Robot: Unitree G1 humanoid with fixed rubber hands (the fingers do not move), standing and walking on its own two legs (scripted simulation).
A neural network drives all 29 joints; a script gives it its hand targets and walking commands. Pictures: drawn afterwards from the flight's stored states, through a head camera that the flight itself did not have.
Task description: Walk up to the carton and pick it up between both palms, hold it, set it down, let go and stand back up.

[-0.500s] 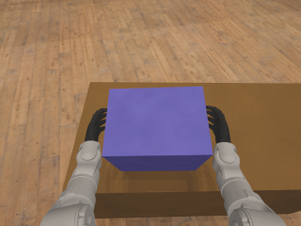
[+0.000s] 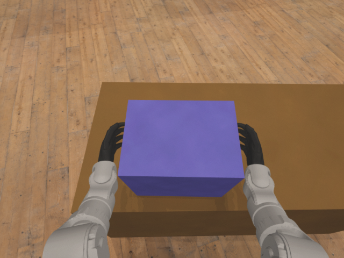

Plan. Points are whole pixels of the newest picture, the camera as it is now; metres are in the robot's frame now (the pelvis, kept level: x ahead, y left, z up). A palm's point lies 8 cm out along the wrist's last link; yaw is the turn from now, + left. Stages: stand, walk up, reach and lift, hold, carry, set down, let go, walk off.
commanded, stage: set down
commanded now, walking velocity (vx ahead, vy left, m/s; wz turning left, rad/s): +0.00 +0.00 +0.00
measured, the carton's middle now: (179, 153) +0.41 +0.00 -0.07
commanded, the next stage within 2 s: none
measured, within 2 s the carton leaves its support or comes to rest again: rests again in 1.92 s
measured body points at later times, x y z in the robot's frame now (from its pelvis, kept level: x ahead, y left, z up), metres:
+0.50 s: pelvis +0.00 +0.00 -0.01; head +0.10 +0.02 +0.43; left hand +0.39 +0.18 -0.02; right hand +0.38 -0.18 -0.02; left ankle -0.03 +0.11 -0.74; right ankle -0.02 -0.12 -0.74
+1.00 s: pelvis +0.00 +0.00 -0.01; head +0.11 +0.01 +0.42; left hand +0.40 +0.18 -0.03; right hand +0.39 -0.18 -0.03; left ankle -0.03 +0.11 -0.74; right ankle -0.02 -0.12 -0.74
